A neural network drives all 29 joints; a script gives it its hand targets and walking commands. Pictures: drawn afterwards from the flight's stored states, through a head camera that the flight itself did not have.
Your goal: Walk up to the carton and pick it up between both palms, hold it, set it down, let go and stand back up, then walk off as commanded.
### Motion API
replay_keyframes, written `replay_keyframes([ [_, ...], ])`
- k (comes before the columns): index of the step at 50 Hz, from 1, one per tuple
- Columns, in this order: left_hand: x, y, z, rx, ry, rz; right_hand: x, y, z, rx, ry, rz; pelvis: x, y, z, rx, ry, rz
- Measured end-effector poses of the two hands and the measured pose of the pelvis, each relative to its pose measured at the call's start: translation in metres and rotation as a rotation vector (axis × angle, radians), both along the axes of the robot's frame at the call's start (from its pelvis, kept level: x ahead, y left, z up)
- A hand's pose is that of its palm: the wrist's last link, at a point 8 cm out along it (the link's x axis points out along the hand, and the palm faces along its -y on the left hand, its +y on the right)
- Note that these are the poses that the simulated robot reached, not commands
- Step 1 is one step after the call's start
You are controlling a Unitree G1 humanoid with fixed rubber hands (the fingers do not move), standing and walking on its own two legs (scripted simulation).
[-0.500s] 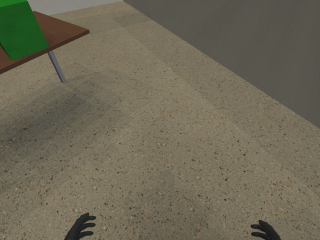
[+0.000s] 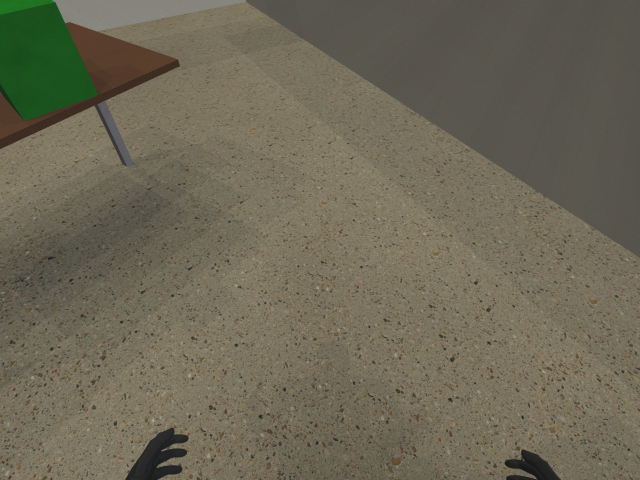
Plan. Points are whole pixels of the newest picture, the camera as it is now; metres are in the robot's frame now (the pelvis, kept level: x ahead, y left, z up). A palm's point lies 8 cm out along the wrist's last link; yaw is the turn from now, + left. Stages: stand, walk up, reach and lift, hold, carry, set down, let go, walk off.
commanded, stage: stand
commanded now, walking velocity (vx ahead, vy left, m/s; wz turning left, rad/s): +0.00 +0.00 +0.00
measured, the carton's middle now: (27, 53) +1.18 +0.83 +0.05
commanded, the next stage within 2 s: walk up in 0.82 s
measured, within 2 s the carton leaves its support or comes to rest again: neither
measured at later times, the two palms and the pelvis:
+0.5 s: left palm out of the picture +0.13 +0.26 -0.09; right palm out of the picture +0.10 -0.26 -0.10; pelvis -0.01 +0.00 +0.00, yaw +0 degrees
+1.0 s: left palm out of the picture +0.10 +0.26 -0.09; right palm out of the picture +0.07 -0.27 -0.11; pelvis -0.03 +0.00 +0.00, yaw +0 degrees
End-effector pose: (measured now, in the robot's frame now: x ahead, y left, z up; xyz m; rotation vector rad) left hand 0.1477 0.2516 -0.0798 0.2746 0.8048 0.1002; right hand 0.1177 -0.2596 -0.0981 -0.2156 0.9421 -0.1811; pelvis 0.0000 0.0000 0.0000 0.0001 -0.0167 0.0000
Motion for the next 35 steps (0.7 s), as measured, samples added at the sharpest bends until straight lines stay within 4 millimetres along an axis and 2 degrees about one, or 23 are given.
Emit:
replay_keyframes([
  [20, -0.014, 0.003, -0.005, 0.004, 0.028, 0.011, -0.015, -0.005, -0.004, -0.006, 0.029, -0.008, -0.007, 0.000, 0.000, 0.000, -0.009, 0.000],
  [35, -0.035, 0.006, -0.009, 0.011, 0.052, 0.018, -0.038, -0.006, -0.008, -0.004, 0.059, -0.019, -0.021, -0.001, 0.000, 0.001, -0.029, 0.000],
])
